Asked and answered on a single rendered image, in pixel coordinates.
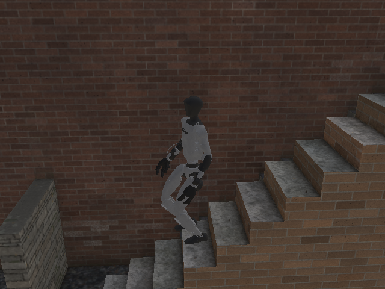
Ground stairs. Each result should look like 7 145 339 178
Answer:
103 94 385 289

